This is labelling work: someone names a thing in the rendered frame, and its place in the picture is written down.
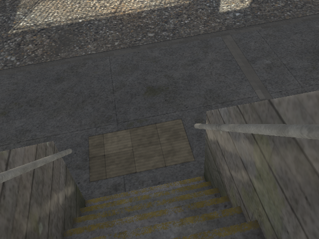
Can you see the stairs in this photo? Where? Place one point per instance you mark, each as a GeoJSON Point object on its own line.
{"type": "Point", "coordinates": [185, 209]}

